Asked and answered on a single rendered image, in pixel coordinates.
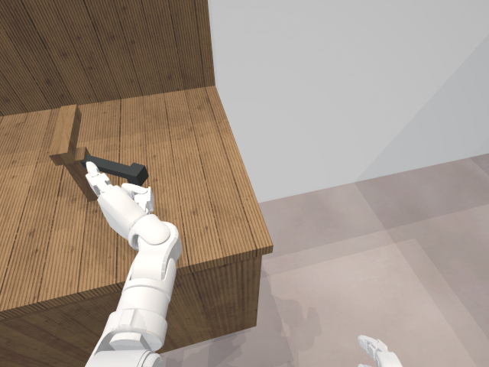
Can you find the left robot forearm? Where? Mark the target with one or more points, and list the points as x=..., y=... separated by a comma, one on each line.
x=139, y=320

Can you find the robot left upper arm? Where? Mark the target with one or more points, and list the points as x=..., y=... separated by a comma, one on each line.
x=126, y=358

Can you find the counter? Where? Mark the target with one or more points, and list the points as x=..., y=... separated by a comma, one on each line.
x=126, y=81

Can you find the left robot hand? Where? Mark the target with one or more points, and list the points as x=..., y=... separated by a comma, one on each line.
x=116, y=202

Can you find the tap lever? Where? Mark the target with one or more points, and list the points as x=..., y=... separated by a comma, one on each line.
x=135, y=174

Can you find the right robot hand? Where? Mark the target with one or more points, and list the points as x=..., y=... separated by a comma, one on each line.
x=378, y=352

